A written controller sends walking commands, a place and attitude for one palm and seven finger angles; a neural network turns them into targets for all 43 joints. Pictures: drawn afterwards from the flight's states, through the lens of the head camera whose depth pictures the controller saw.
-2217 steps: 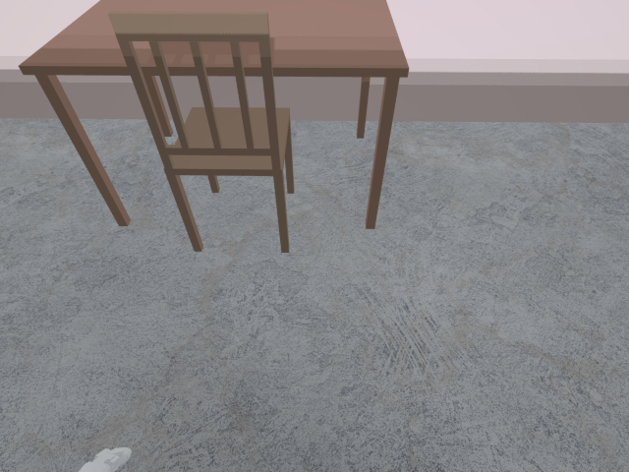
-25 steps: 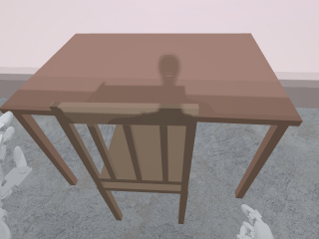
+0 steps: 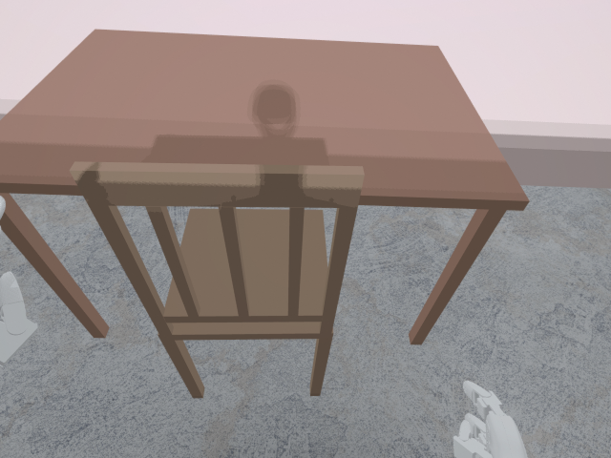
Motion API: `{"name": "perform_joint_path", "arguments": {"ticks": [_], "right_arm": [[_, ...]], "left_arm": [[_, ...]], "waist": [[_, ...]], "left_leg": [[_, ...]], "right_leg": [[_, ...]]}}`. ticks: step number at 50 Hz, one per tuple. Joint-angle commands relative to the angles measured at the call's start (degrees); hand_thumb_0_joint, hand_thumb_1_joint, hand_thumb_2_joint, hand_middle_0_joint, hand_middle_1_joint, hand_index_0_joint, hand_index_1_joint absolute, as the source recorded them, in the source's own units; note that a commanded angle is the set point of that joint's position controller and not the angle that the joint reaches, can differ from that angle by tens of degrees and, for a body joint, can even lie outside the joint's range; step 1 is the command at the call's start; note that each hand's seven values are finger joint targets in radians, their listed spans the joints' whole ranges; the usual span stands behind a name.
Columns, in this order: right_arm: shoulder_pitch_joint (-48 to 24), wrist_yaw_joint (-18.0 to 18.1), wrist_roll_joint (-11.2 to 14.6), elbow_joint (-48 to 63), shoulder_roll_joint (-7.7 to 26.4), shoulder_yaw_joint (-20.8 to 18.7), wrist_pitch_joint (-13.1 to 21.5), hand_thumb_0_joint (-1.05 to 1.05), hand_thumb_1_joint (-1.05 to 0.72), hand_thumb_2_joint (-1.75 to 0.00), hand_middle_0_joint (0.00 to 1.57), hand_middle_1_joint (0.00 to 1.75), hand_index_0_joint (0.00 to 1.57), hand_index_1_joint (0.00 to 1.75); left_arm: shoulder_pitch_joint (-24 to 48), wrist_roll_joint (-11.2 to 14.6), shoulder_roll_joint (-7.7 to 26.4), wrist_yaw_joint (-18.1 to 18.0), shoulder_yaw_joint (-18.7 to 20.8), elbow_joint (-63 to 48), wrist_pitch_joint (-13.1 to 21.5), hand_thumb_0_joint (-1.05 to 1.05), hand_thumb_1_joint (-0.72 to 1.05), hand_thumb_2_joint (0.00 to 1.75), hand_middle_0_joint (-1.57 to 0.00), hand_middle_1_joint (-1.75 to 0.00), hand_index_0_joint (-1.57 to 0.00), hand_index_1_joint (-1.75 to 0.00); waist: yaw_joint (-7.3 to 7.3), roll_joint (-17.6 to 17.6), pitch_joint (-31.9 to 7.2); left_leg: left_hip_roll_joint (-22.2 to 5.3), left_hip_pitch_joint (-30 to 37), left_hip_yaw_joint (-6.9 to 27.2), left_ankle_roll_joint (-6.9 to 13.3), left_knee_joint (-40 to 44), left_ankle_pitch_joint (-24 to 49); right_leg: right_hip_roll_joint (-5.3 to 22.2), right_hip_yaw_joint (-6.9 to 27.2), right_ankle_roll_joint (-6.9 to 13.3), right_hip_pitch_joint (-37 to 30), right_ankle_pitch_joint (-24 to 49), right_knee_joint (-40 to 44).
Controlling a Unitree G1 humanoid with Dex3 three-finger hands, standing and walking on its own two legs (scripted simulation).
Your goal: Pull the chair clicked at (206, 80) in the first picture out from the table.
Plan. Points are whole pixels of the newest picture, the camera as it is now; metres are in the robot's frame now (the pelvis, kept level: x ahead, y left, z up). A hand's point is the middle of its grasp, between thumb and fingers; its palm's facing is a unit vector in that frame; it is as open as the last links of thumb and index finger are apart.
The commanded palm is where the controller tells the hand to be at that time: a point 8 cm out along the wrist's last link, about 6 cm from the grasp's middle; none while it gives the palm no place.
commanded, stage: step back with the hand held close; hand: left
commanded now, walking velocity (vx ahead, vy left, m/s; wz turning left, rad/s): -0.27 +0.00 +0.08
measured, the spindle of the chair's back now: (236, 267) +0.45 +0.15 -0.08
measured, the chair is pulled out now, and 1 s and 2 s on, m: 0.04 0.04 0.04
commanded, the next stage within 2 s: stop stepping back and stand still in 1.30 s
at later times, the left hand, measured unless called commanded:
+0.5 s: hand out of the picture +0.14 +0.27 +0.17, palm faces +0.51 -0.70 -0.51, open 7.5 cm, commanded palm +0.08 +0.30 +0.18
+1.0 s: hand out of the picture +0.12 +0.25 +0.18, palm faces +0.48 -0.75 -0.46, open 7.5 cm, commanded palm +0.04 +0.30 +0.18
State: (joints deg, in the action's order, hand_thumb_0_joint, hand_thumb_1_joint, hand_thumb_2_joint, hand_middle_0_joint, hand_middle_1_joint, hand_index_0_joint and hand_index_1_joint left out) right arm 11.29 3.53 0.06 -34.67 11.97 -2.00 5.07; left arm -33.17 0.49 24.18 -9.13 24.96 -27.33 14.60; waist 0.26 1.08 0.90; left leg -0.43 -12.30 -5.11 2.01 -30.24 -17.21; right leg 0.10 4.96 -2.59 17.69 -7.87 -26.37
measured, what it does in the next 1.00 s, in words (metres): shifts its weight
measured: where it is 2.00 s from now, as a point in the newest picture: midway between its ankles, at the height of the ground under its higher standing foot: outside the picture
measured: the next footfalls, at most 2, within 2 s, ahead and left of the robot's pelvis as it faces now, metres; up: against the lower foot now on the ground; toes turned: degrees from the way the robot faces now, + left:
right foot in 1.32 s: -0.23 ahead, -0.14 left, +0.00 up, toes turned -6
left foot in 1.50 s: -0.07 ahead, +0.05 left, +0.00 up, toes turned -2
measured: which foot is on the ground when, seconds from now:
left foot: down 0.00-1.00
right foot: down 0.00-1.00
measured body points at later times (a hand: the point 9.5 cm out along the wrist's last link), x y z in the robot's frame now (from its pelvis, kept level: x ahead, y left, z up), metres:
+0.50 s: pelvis -0.05 +0.00 -0.02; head -0.03 +0.00 +0.43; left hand +0.11 +0.30 +0.20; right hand +0.12 -0.24 -0.10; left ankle -0.01 +0.09 -0.74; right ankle +0.07 -0.14 -0.73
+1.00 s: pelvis -0.07 -0.02 -0.02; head -0.04 +0.01 +0.43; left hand +0.09 +0.28 +0.20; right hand +0.10 -0.26 -0.10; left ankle -0.01 +0.09 -0.73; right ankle +0.04 -0.15 -0.74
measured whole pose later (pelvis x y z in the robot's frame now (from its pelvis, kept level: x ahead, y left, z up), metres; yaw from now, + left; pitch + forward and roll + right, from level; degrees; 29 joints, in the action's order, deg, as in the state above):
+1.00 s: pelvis -0.07 -0.02 -0.02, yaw +5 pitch +1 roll +0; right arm 10.7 2.0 -1.0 -39.8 11.8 -3.8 9.3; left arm -28.4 0.1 24.2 -9.6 26.3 -30.8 21.2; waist 1.8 2.6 2.2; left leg 1.2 -26.5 -0.8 1.4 -39.3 -19.1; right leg -1.7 6.9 -2.1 26.7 -8.8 -34.1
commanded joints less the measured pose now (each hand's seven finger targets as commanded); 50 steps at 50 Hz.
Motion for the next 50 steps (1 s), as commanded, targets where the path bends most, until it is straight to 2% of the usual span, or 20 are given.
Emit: {"name": "perform_joint_path", "arguments": {"ticks": [1, 5, 9, 14, 17, 21, 24, 27, 30, 33, 36, 38, 39, 41, 43, 45, 47, 48, 49, 50], "right_arm": [[-4.73, 0.60, -0.24, 8.31, 7.52, -2.11, 3.73, 0.00, -0.90, -0.90, 0.20, 0.30, 0.20, 0.30], [-3.81, 0.65, -0.35, 8.31, 7.87, -2.01, 4.74, 0.00, -0.90, -0.90, 0.20, 0.30, 0.20, 0.30], [-3.61, 0.89, -0.61, 8.37, 8.25, -1.86, 6.02, 0.00, -0.90, -0.90, 0.20, 0.30, 0.20, 0.30], [-3.33, 0.34, -0.47, 8.30, 7.81, -2.22, 7.22, 0.00, -0.90, -0.90, 0.20, 0.30, 0.20, 0.30], [-3.51, -0.03, -0.50, 8.20, 8.24, -2.51, 8.02, 0.00, -0.90, -0.90, 0.20, 0.30, 0.20, 0.30], [-3.06, 0.08, -0.52, 7.44, 8.52, -2.91, 8.54, 0.00, -0.90, -0.90, 0.20, 0.30, 0.20, 0.30], [-2.53, 0.13, -0.55, 6.70, 8.20, -3.32, 8.76, 0.00, -0.90, -0.90, 0.20, 0.30, 0.20, 0.30], [-2.51, -0.14, -0.66, 6.30, 8.26, -3.68, 8.71, 0.00, -0.90, -0.90, 0.20, 0.30, 0.20, 0.30], [-2.78, -0.42, -0.80, 6.05, 8.00, -3.68, 8.27, 0.00, -0.90, -0.90, 0.20, 0.30, 0.20, 0.30], [-3.48, -0.39, -0.68, 6.28, 8.34, -3.70, 8.37, 0.00, -0.90, -0.90, 0.20, 0.30, 0.20, 0.30], [-4.13, -0.05, -0.56, 7.18, 8.11, -3.58, 9.18, 0.00, -0.90, -0.90, 0.20, 0.30, 0.20, 0.30], [-4.02, 0.04, -0.18, 6.74, 7.53, -3.93, 9.56, 0.00, -0.90, -0.90, 0.20, 0.30, 0.20, 0.30], [-3.84, 0.08, -0.18, 7.11, 7.57, -3.93, 9.61, 0.00, -0.90, -0.90, 0.20, 0.30, 0.20, 0.30], [-2.79, 0.13, -0.30, 6.17, 7.23, -4.10, 9.52, 0.00, -0.90, -0.90, 0.20, 0.30, 0.20, 0.30], [-0.97, -0.06, -1.14, 4.12, 7.19, -4.38, 9.05, 0.00, -0.90, -0.90, 0.20, 0.30, 0.20, 0.30], [-2.52, -0.76, -1.36, 3.37, 7.21, -5.05, 8.25, 0.00, -0.90, -0.90, 0.20, 0.30, 0.20, 0.30], [-3.29, -1.15, -1.07, 3.37, 6.74, -4.83, 7.47, 0.00, -0.90, -0.90, 0.20, 0.30, 0.20, 0.30], [-3.74, -0.88, -1.17, 2.85, 6.93, -4.60, 7.06, 0.00, -0.90, -0.90, 0.20, 0.30, 0.20, 0.30], [-3.62, -0.69, -0.83, 3.17, 6.66, -4.29, 6.75, 0.00, -0.90, -0.90, 0.20, 0.30, 0.20, 0.30], [-4.14, -0.54, -0.50, 4.17, 7.21, -3.87, 6.74, 0.00, -0.90, -0.90, 0.20, 0.30, 0.20, 0.30]], "left_arm": [[3.83, 0.11, 7.44, -1.62, 5.49, -8.80, 3.00, 0.00, 0.90, 0.90, -0.20, -0.30, -0.20, -0.30], [7.75, -0.39, 7.62, -1.69, 4.76, -8.78, 3.74, 0.00, 0.90, 0.90, -0.20, -0.30, -0.20, -0.30], [9.95, -1.05, 8.39, -2.07, 5.28, -10.68, 4.72, 0.00, 0.90, 0.90, -0.20, -0.30, -0.20, -0.30], [6.16, -0.82, 9.68, -2.27, 7.62, -12.64, 6.08, 0.00, 0.90, 0.90, -0.20, -0.30, -0.20, -0.30], [5.54, -1.26, 9.76, -2.15, 9.04, -13.54, 7.13, 0.00, 0.90, 0.90, -0.20, -0.30, -0.20, -0.30], [6.73, -1.16, 9.35, -1.72, 9.35, -13.00, 7.62, 0.00, 0.90, 0.90, -0.20, -0.30, -0.20, -0.30], [7.64, -0.90, 9.55, -1.43, 9.25, -11.98, 7.81, 0.00, 0.90, 0.90, -0.20, -0.30, -0.20, -0.30], [8.13, -0.67, 9.87, -1.22, 9.38, -10.45, 8.18, 0.00, 0.90, 0.90, -0.20, -0.30, -0.20, -0.30], [7.31, -0.40, 10.12, -1.47, 9.36, -10.67, 8.60, 0.00, 0.90, 0.90, -0.20, -0.30, -0.20, -0.30], [6.44, -0.63, 12.16, -2.01, 11.49, -13.34, 9.58, 0.00, 0.90, 0.90, -0.20, -0.30, -0.20, -0.30], [4.74, -1.05, 11.42, -2.02, 12.81, -15.17, 9.98, 0.00, 0.90, 0.90, -0.20, -0.30, -0.20, -0.30], [3.80, -1.09, 11.90, -1.85, 13.87, -12.81, 9.62, 0.00, 0.90, 0.90, -0.20, -0.30, -0.20, -0.30], [4.28, -1.16, 11.42, -1.70, 13.44, -13.71, 9.38, 0.00, 0.90, 0.90, -0.20, -0.30, -0.20, -0.30], [6.42, -0.86, 11.66, -1.29, 12.76, -13.43, 9.55, 0.00, 0.90, 0.90, -0.20, -0.30, -0.20, -0.30], [7.91, 0.00, 12.50, -1.31, 11.08, -13.47, 9.64, 0.00, 0.90, 0.90, -0.20, -0.30, -0.20, -0.30], [7.67, 0.92, 11.84, -1.78, 8.76, -12.86, 8.71, 0.00, 0.90, 0.90, -0.20, -0.30, -0.20, -0.30], [5.12, 0.87, 12.30, -2.21, 9.46, -12.76, 8.45, 0.00, 0.90, 0.90, -0.20, -0.30, -0.20, -0.30], [3.46, 0.46, 13.47, -2.47, 11.23, -11.08, 8.60, 0.00, 0.90, 0.90, -0.20, -0.30, -0.20, -0.30], [0.30, 0.79, 11.84, -2.12, 10.28, -11.05, 8.66, 0.00, 0.90, 0.90, -0.20, -0.30, -0.20, -0.30], [-0.16, 0.81, 11.27, -1.86, 10.07, -12.71, 8.87, 0.00, 0.90, 0.90, -0.20, -0.30, -0.20, -0.30]], "waist": [[-0.05, -5.86, -1.23], [0.24, -1.49, 1.05], [0.28, -4.27, 0.80], [0.22, -5.65, -3.75], [0.20, -7.91, -4.90], [0.40, -6.76, -4.63], [0.68, -3.27, -3.83], [0.83, 1.36, -2.39], [1.02, 2.01, -2.61], [0.92, -2.41, -5.34], [0.52, -11.18, -9.26], [0.40, -10.92, -9.72], [0.44, -10.03, -8.10], [0.70, -2.21, -5.18], [1.78, 6.49, -4.33], [1.86, 8.62, -6.49], [1.50, 8.49, -8.44], [1.26, 6.89, -8.86], [1.27, 3.79, -9.99], [1.18, -3.49, -9.96]], "left_leg": [[-5.64, -20.84, 5.03, 1.16, 11.61, -8.34], [-4.67, -21.79, 6.01, 1.67, 9.91, -16.97], [-5.84, -24.57, 8.15, 2.64, 11.09, -21.42], [-5.16, -23.68, 8.62, 2.55, 8.88, -15.97], [-6.86, -31.35, 9.93, 3.73, 10.47, -20.71], [-8.35, -34.75, 10.66, 4.12, 9.90, -19.39], [-6.15, -32.25, 8.75, 3.30, 5.51, -18.68], [-3.44, -28.67, 7.59, 2.50, 1.52, -21.21], [-2.47, -23.88, 7.88, 2.01, 0.12, -19.86], [-4.75, -24.77, 9.95, 2.97, 4.68, -18.19], [-12.00, -34.61, 13.87, 5.72, 10.78, -15.88], [-13.67, -37.95, 12.77, 6.07, 10.51, -17.28], [-12.95, -40.09, 12.16, 6.15, 8.76, -19.21], [-6.93, -35.38, 8.52, 3.61, 0.61, -18.29], [0.61, -18.95, 4.92, -0.63, -9.63, -13.80], [1.99, -9.17, 5.92, -1.63, -14.99, -10.61], [1.19, -6.32, 6.94, -0.93, -10.57, -7.75], [0.17, -5.29, 7.46, -0.36, -5.22, -3.64], [-2.61, -5.09, 9.26, 0.68, 0.13, -0.85], [-7.45, -8.55, 13.09, 2.49, 5.55, 1.73]], "right_leg": [[0.16, 2.13, 2.15, -15.09, 5.75, -3.69], [0.71, 4.61, 2.47, -9.48, -7.48, 0.48], [-0.18, 4.09, 2.32, -9.60, -13.20, -0.82], [-0.50, 4.79, 2.97, -11.93, -2.13, -4.07], [-1.34, 4.56, 2.66, -17.60, 0.57, -10.27], [-2.00, 3.64, 2.69, -18.61, 5.91, -16.22], [-0.19, 6.71, 3.63, -13.57, 5.23, -13.59], [1.97, 10.26, 4.62, -6.07, -4.38, -6.68], [3.02, 11.04, 5.41, -0.46, -11.94, -1.59], [0.82, 7.40, 4.59, -3.89, -8.71, -6.52], [-3.28, 1.37, 2.38, -16.86, 2.34, -22.93], [-3.48, 1.56, 2.00, -19.61, 0.06, -25.35], [-3.07, 3.04, 2.40, -19.90, 0.28, -25.40], [0.89, 9.87, 4.57, -12.17, 5.80, -16.47], [8.09, 18.63, 8.07, 4.77, 6.11, 1.04], [12.26, 20.53, 9.91, 10.11, -5.83, 9.59], [11.39, 16.79, 9.32, 8.23, -7.61, 9.35], [8.48, 12.87, 8.19, 8.01, -4.72, 6.53], [4.95, 8.48, 6.15, 6.97, -4.46, 1.52], [0.48, 3.90, 4.28, 4.70, -4.60, -7.79]]}}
